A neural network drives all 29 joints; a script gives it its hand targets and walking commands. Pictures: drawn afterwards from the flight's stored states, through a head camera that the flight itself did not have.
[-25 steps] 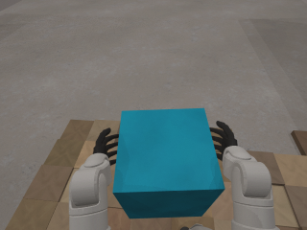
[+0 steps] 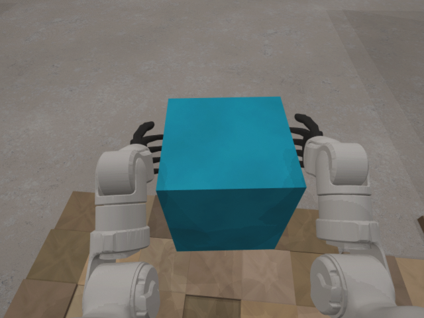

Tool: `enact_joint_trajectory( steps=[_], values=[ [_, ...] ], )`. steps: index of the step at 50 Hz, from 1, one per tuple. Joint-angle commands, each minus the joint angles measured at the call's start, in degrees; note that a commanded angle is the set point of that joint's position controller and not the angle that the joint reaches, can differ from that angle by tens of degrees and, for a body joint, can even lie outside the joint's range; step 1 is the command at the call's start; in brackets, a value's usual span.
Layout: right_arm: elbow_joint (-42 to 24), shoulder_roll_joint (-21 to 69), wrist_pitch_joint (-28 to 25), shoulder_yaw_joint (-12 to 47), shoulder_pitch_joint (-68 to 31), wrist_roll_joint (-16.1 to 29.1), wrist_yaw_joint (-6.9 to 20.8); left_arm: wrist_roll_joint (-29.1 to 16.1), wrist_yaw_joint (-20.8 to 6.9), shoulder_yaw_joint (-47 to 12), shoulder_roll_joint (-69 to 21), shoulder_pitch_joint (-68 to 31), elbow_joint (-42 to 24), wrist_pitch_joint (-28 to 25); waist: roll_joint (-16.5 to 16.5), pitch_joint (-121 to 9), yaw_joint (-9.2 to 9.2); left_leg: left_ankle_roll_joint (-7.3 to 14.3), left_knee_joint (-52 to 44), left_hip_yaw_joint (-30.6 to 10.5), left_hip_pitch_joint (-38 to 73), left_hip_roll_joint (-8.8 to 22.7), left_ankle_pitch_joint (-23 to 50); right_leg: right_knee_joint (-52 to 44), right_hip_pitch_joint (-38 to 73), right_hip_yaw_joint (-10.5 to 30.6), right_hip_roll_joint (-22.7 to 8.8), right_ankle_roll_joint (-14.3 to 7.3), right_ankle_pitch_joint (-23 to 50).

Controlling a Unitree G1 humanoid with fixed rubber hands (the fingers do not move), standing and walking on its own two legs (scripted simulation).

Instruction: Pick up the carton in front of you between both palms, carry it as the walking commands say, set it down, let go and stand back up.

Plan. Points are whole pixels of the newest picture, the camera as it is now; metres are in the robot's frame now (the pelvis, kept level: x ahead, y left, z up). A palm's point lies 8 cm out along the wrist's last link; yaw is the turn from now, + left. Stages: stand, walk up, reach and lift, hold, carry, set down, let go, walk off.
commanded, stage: carry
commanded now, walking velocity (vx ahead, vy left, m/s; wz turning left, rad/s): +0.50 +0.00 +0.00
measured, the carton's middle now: (225, 179) +0.37 -0.01 +0.05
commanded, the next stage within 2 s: none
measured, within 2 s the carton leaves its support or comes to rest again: neither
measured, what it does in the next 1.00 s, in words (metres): walks ahead: right foot, then left foot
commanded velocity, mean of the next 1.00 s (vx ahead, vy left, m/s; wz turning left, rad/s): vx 0.50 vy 0.00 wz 0.00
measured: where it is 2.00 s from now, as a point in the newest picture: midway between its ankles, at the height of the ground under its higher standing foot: (216, 138)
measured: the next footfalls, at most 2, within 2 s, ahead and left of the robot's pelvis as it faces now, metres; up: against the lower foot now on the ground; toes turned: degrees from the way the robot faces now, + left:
right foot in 0.34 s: +0.41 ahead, -0.11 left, +0.01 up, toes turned -13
left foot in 0.80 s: +0.74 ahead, +0.11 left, +0.00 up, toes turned +8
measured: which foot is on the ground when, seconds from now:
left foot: down 0.00-0.34, up 0.36-0.78, down 0.80-1.00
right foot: up 0.00-0.32, down 0.34-0.82, up 0.84-1.00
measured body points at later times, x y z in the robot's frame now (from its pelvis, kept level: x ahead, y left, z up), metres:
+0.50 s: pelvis +0.35 -0.03 +0.01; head +0.37 -0.03 +0.46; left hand +0.63 +0.12 +0.07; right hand +0.63 -0.18 +0.07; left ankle +0.26 +0.08 -0.62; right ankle +0.37 -0.10 -0.73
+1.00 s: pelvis +0.65 +0.03 +0.00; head +0.70 +0.05 +0.45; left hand +1.04 +0.17 +0.14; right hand +1.02 -0.13 +0.15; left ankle +0.70 +0.10 -0.73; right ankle +0.62 -0.11 -0.65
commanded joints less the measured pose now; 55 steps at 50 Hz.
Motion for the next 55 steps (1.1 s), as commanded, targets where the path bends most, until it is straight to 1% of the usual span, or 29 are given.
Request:
enact_joint_trajectory(
  steps=[1,2,3,6,8,11,14,16,17,18,19,20,22,23,25,27,31,36,37,39,40,41,42,43,45,47,49,52,55],
  values=[
    [-7.1,63.7,2.6,34.6,-30.0,24.2,14.2,-21.4,-13.1,-34.4,-64.5,-34.9,-9.2,-0.8,16.9,-26.4,-0.84,8.2,-9.2,-32.5,47.0,20.4,16.0,21.5,-29.5,3.7,3.4,-0.9,-2.8],
    [-11.5,65.0,2.6,35.5,-29.7,24.4,14.3,-21.5,-13.1,-35.1,-65.6,-33.3,-11.6,-0.9,11.2,-25.7,-0.67,7.4,-9.0,-29.2,45.4,19.8,19.5,20.3,-30.2,4.2,1.8,-1.3,-0.2],
    [-16.0,65.5,2.5,36.6,-29.1,24.5,14.2,-21.4,-13.1,-36.0,-66.6,-31.0,-14.2,-1.2,8.3,-24.3,-0.46,6.1,-9.9,-25.6,42.2,19.1,21.9,16.0,-28.8,4.4,0.5,-1.5,2.9],
    [-26.5,64.7,1.8,39.8,-21.6,23.0,13.8,-20.2,-12.9,-40.2,-67.0,-21.9,-22.3,-2.4,9.6,-25.0,-0.17,4.5,-12.8,-17.1,39.5,17.5,29.3,5.4,-22.4,2.7,0.9,-0.6,8.6],
    [-29.2,63.3,1.1,42.1,-12.1,21.7,14.1,-19.3,-12.8,-43.8,-66.1,-13.9,-25.2,-3.4,12.2,-24.4,-0.45,3.7,-10.5,-13.0,47.0,15.7,39.9,1.2,-28.1,0.7,1.8,0.0,12.1],
    [-30.3,63.0,0.4,45.1,1.2,20.3,15.4,-17.1,-13.3,-46.6,-62.4,-2.6,-29.4,-4.3,11.4,-21.9,-0.58,2.1,-9.8,-6.6,47.5,11.0,40.8,-11.6,-27.1,-4.5,4.0,0.9,21.9],
    [-31.4,61.0,0.3,46.4,7.0,20.7,16.3,-19.4,-14.8,-48.3,-62.7,2.4,-32.3,-3.7,11.2,-17.3,-0.1,1.1,-8.4,-1.2,35.9,7.4,35.5,-26.6,-11.6,-8.7,7.6,0.2,30.7],
    [-32.0,59.1,0.6,47.5,8.3,20.9,16.5,-19.5,-15.6,-47.8,-60.7,4.1,-33.0,-3.3,10.1,-19.6,1.53,-0.1,1.5,2.4,25.0,6.4,34.8,-28.0,8.1,-11.7,8.9,-2.5,38.4],
    [-32.0,57.5,0.9,48.0,8.0,21.2,16.7,-19.0,-16.0,-47.2,-59.8,5.3,-32.3,-2.9,8.0,-21.6,2.55,-0.9,10.9,2.7,17.2,4.6,27.2,-26.3,18.6,-7.8,5.5,-4.2,38.6],
    [-33.1,56.5,1.7,49.0,5.7,22.0,16.8,-18.2,-16.3,-46.3,-57.9,5.7,-30.9,-2.8,-6.7,-28.9,4.07,-3.4,30.6,0.1,1.2,1.1,1.0,-21.2,36.4,14.0,-12.6,-12.3,50.9],
    [-32.8,55.5,2.6,48.8,6.3,22.3,16.8,-18.0,-16.4,-44.9,-56.7,9.2,-27.0,-2.8,-14.3,-31.9,6.57,-4.4,48.5,-2.3,-13.8,-5.8,-23.1,-27.0,43.7,30.8,-20.7,-21.5,43.1],
    [-31.9,55.8,2.3,49.0,6.3,22.3,16.9,-18.5,-16.7,-45.1,-58.0,10.3,-26.9,-3.0,-8.9,-29.8,6.04,-2.8,55.5,-8.6,-19.8,-0.9,-22.0,-27.0,41.0,28.3,-19.4,-20.7,34.0],
    [-32.1,58.6,1.4,49.6,3.7,22.7,17.2,-19.6,-17.0,-46.4,-61.8,6.7,-28.3,-3.8,0.0,-23.2,4.65,-1.3,50.7,-9.9,-21.4,3.2,-17.8,-29.5,29.9,23.6,-17.1,-16.2,32.8],
    [-32.1,59.6,1.0,49.8,3.6,22.7,17.3,-20.5,-17.2,-47.4,-62.9,4.8,-29.2,-4.0,1.0,-21.7,3.77,-1.4,48.2,-10.3,-19.2,4.9,-16.0,-31.3,24.3,21.1,-16.3,-14.7,26.4],
    [-32.1,60.8,0.2,50.1,4.9,22.3,17.1,-21.9,-17.6,-48.4,-63.9,3.2,-30.5,-4.4,0.3,-19.3,2.39,-2.5,42.2,-9.1,-16.1,6.0,-12.6,-35.4,17.3,15.7,-14.7,-13.0,16.9],
    [-31.3,60.6,-0.3,50.1,5.8,21.5,16.7,-22.3,-17.9,-48.7,-63.2,2.9,-30.6,-4.6,-1.7,-15.7,1.88,-3.9,31.0,-7.1,-14.7,6.9,-9.8,-38.9,12.9,10.9,-13.8,-12.8,15.2],
    [-29.2,56.8,-0.3,50.3,3.8,21.2,15.7,-22.8,-17.9,-48.7,-57.3,0.7,-29.4,-4.2,-4.1,-11.1,2.91,-3.8,11.3,-0.7,-8.4,4.2,-1.8,-38.8,10.7,1.4,-9.5,-10.9,26.0],
    [-28.6,49.6,1.0,48.7,-8.2,22.9,14.1,-22.9,-16.3,-46.7,-49.0,-10.4,-28.2,-2.8,-6.5,-8.7,4.05,-2.0,1.8,2.3,-4.9,1.6,3.1,-35.0,16.1,-0.2,-8.8,-8.0,32.3],
    [-27.7,48.1,1.6,47.8,-11.1,23.3,13.6,-23.3,-15.8,-46.2,-47.5,-13.3,-27.4,-2.2,-6.7,-9.4,3.25,-1.3,0.8,3.0,-1.4,0.9,1.9,-31.9,16.0,-1.2,-8.5,-7.3,35.4],
    [-24.0,45.0,2.9,45.0,-14.4,23.5,12.7,-24.0,-14.7,-44.8,-45.5,-18.7,-25.0,-0.8,-3.4,-15.7,-0.9,-0.3,-0.6,5.2,16.5,-2.8,-1.6,-14.8,10.7,-6.5,-4.6,-4.7,42.0],
    [-22.2,43.2,3.7,43.3,-16.1,23.5,12.4,-24.3,-14.2,-43.5,-44.3,-21.6,-23.5,0.1,3.9,-22.0,-3.65,0.6,-1.6,-5.4,27.1,4.9,-9.2,0.8,4.1,-6.9,-2.2,-3.0,29.9],
    [-20.3,40.3,4.5,41.5,-18.6,23.6,11.9,-24.8,-13.7,-42.7,-44.5,-23.5,-21.6,1.0,16.2,-23.9,-1.57,5.5,-10.6,-32.1,33.8,17.8,-18.6,14.6,-10.7,-3.3,4.9,-1.3,8.3],
    [-19.0,41.3,5.1,41.2,-22.3,24.8,11.7,-25.2,-13.0,-41.4,-44.5,-27.1,-20.2,1.6,20.4,-24.1,-2.17,9.2,-14.4,-40.5,38.6,21.2,-16.4,24.1,-21.4,2.4,7.2,-2.3,-1.4],
    [-19.1,42.9,5.5,40.9,-25.9,26.3,11.8,-25.9,-12.5,-40.4,-46.0,-30.3,-19.5,2.1,18.1,-24.2,-1.97,9.2,-11.5,-35.1,36.8,19.9,-9.9,28.5,-23.4,6.0,4.1,-4.1,-0.4],
    [-18.8,48.1,5.9,40.6,-33.1,29.2,12.4,-26.3,-12.0,-39.0,-49.8,-35.7,-17.7,2.6,7.0,-22.9,-1.53,6.9,-9.2,-24.6,29.9,16.4,-0.1,23.7,-23.5,7.4,0.7,-4.9,5.9],
    [-18.4,52.1,6.0,40.1,-40.6,31.0,12.8,-26.4,-11.7,-38.0,-52.9,-40.8,-16.6,2.6,8.9,-24.6,-0.38,6.0,-10.0,-19.3,27.2,15.0,3.5,18.1,-21.0,6.7,-0.3,-4.3,8.8],
    [-16.7,53.7,6.2,38.5,-45.1,31.4,12.9,-26.4,-11.2,-36.9,-54.4,-45.4,-15.2,2.7,8.8,-25.8,-0.22,7.0,-10.0,-17.3,27.8,15.0,5.8,14.4,-21.5,6.3,-0.3,-3.8,8.1],
    [-11.4,54.5,6.7,36.0,-46.4,29.8,12.7,-25.3,-10.6,-34.9,-55.7,-47.7,-10.0,2.8,8.9,-25.3,-1.26,8.7,-9.7,-14.0,31.0,13.9,9.3,4.8,-24.5,4.4,0.3,-3.0,9.2],
    [-4.8,56.3,6.3,33.6,-46.1,27.7,12.7,-23.7,-11.1,-32.5,-57.5,-47.5,-3.4,2.4,9.3,-24.4,-2.29,8.6,-6.2,-11.5,36.2,12.4,18.8,-1.2,-28.0,3.7,0.4,-3.0,18.8]
  ],
)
